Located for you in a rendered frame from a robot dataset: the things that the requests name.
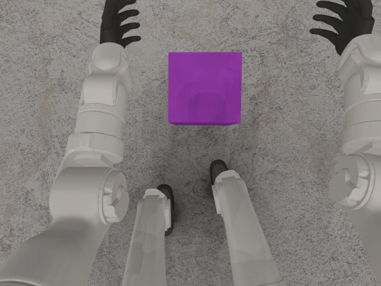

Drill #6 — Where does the right robot upper arm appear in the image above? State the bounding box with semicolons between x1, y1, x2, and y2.
329;152;381;286

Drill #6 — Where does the robot left foot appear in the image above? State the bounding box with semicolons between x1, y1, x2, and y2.
157;184;174;237

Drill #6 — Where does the carton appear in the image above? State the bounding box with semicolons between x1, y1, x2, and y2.
168;52;242;125

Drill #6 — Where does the right robot hand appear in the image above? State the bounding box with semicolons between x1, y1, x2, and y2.
310;0;374;56

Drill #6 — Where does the robot right forearm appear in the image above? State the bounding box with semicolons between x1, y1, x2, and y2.
338;34;381;156

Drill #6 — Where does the robot left forearm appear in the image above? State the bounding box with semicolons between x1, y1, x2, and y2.
49;42;133;214

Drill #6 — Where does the left robot hand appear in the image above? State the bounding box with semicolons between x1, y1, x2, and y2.
100;0;141;48

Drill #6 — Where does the robot left thigh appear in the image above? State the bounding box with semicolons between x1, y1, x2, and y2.
122;195;171;286

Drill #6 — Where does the left robot upper arm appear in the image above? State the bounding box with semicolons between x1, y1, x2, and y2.
0;167;129;286

